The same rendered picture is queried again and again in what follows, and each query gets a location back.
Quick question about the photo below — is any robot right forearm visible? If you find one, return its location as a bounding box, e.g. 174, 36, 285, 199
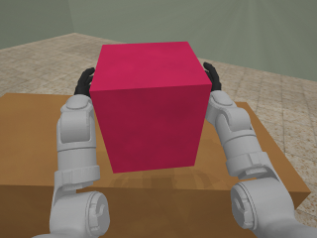
205, 90, 295, 215

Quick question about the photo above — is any right robot upper arm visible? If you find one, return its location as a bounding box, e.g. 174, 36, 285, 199
230, 177, 317, 238

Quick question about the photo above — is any carton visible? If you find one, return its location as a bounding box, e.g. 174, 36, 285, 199
89, 42, 212, 174

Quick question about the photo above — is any pedestal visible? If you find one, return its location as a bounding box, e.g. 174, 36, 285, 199
0, 92, 311, 238

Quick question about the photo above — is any right robot hand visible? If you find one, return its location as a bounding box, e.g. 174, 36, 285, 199
203, 61, 222, 92

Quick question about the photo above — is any robot left forearm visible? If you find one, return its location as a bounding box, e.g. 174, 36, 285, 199
50, 94, 100, 232

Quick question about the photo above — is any left robot upper arm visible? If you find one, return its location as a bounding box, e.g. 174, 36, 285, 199
32, 190, 110, 238

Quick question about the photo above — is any left robot hand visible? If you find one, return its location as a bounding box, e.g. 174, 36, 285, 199
73, 67, 95, 105

